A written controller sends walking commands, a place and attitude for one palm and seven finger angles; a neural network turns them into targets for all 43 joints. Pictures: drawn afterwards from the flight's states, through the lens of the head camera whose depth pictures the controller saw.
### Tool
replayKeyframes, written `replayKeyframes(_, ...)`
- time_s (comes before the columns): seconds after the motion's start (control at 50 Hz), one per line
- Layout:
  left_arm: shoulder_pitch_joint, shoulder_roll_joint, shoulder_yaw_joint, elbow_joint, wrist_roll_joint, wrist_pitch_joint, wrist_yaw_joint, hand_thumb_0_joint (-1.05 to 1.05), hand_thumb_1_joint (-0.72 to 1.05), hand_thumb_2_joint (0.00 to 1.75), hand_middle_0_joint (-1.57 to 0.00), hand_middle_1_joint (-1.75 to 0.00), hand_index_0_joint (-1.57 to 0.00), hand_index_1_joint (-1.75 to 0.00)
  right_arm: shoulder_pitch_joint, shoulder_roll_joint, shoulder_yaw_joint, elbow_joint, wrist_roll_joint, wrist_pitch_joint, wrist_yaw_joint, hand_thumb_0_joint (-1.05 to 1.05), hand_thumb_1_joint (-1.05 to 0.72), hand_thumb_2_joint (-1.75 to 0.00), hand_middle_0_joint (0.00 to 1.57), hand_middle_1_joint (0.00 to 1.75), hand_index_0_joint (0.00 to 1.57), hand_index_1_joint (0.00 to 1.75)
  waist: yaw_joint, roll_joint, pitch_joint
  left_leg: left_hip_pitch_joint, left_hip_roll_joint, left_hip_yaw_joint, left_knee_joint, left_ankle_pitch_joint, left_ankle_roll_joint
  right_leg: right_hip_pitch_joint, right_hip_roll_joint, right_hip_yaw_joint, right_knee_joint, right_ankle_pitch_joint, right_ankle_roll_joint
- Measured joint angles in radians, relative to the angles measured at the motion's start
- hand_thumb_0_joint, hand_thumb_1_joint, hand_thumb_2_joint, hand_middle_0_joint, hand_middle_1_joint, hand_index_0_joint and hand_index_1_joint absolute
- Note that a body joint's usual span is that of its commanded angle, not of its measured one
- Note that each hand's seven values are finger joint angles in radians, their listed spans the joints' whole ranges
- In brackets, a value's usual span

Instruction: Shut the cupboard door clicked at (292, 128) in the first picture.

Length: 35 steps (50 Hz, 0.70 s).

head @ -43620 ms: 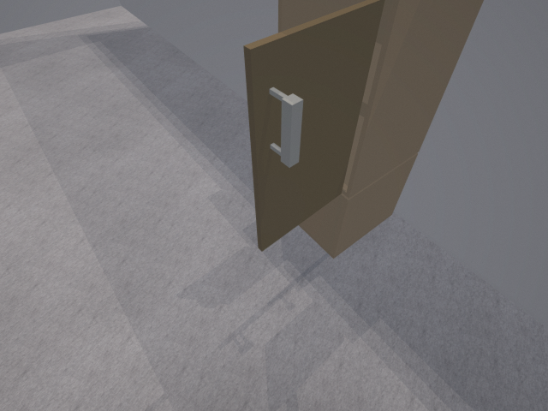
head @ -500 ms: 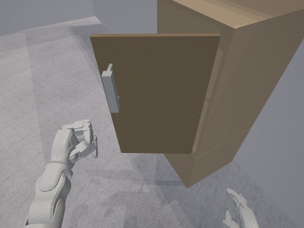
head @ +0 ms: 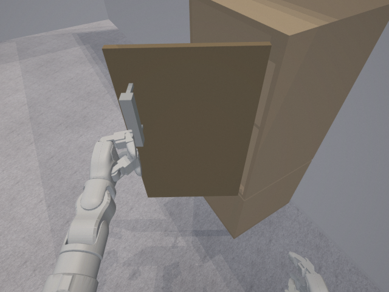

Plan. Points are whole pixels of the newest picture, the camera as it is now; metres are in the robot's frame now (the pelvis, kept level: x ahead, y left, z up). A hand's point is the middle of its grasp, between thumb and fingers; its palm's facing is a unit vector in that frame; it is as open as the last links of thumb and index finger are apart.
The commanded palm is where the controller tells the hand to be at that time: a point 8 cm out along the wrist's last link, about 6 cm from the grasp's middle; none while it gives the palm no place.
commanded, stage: bring the fist close to the handle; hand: left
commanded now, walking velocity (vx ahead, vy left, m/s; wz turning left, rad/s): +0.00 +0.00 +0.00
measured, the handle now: (134, 115) +0.49 +0.18 +0.11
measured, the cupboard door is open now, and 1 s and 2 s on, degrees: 59 59 45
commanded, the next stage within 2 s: push the door shut along its arc in 0.54 s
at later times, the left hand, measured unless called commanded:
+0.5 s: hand (140, 149) +0.37 +0.14 +0.11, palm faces +0.09 -1.00 +0.00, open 3.1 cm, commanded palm +0.35 +0.18 +0.11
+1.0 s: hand (149, 134) +0.41 +0.13 +0.12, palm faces -0.01 -1.00 -0.01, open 3.1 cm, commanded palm +0.39 +0.18 +0.11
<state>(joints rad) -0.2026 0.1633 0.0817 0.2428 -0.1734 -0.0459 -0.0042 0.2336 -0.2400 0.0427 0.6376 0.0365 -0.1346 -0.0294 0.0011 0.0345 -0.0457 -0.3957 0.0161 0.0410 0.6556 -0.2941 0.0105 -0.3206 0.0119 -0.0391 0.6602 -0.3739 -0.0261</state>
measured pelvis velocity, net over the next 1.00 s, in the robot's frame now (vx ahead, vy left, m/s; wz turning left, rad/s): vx -0.01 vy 0.00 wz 0.00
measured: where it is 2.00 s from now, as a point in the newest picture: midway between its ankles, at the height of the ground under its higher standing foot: outside the picture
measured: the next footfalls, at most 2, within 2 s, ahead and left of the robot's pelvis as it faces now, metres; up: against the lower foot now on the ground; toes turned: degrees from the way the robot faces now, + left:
none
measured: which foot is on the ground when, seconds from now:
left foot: down 0.00-1.00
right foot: down 0.00-1.00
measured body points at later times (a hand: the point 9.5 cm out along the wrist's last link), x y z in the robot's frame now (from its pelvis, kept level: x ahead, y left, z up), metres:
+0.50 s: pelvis +0.00 +0.00 +0.00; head +0.01 -0.02 +0.45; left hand +0.36 +0.19 +0.11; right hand +0.12 -0.25 -0.11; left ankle +0.03 +0.11 -0.72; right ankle -0.02 -0.10 -0.72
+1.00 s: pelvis -0.01 +0.00 +0.00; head +0.01 -0.01 +0.45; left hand +0.41 +0.18 +0.12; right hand +0.11 -0.24 -0.11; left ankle +0.03 +0.11 -0.72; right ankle -0.02 -0.10 -0.72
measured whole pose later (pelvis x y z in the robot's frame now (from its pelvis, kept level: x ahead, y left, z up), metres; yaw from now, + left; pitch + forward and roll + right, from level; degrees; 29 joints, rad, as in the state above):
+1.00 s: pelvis -0.01 +0.00 +0.00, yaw +0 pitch +5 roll +0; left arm -0.61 0.22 0.14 0.76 -0.16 -0.19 -0.07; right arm 0.26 -0.25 0.03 0.66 0.04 -0.07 -0.03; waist -0.04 0.03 -0.05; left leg -0.48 0.02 0.04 0.68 -0.28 0.01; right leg -0.40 0.02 -0.04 0.68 -0.36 -0.03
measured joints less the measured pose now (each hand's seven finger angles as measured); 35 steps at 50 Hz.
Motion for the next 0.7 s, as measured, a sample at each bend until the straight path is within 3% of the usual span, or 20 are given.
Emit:
replayKeyframes(0.22, -0.172, -0.002, 0.022, 0.201, 0.013, -0.041, 0.030, 0.02, 0.90, 0.89, -1.31, -1.50, -1.30, -1.50, 0.014, -0.003, -0.010, 0.018, -0.001, 0.035, 0.001, 0.02, -0.90, -0.90, 0.20, 0.30, 0.20, 0.29, -0.016, -0.003, 0.000, -0.025, 0.006, 0.003, 0.001, 0.007, -0.003, -0.029, 0.006, 0.004, 0.003, 0.007, -0.004)
replayKeyframes(0.44, -0.136, 0.011, 0.058, 0.220, 0.005, -0.091, 0.012, 0.02, 0.90, 0.89, -1.30, -1.50, -1.30, -1.50, 0.054, -0.011, -0.025, 0.018, 0.002, 0.060, 0.007, 0.02, -0.90, -0.90, 0.20, 0.30, 0.20, 0.29, -0.020, -0.001, -0.005, -0.020, 0.013, 0.015, -0.010, 0.007, -0.004, -0.030, 0.012, 0.016, -0.006, 0.012, -0.005)
replayKeyframes(0.7, -0.150, -0.005, 0.031, 0.226, 0.007, -0.094, 0.010, 0.02, 0.90, 0.90, -1.31, -1.51, -1.30, -1.50, 0.025, -0.008, -0.026, 0.013, 0.004, 0.056, 0.004, 0.02, -0.90, -0.90, 0.20, 0.30, 0.20, 0.29, -0.013, 0.002, -0.009, -0.023, 0.008, 0.009, -0.008, 0.011, -0.001, -0.028, 0.008, 0.010, -0.008, 0.015, -0.002)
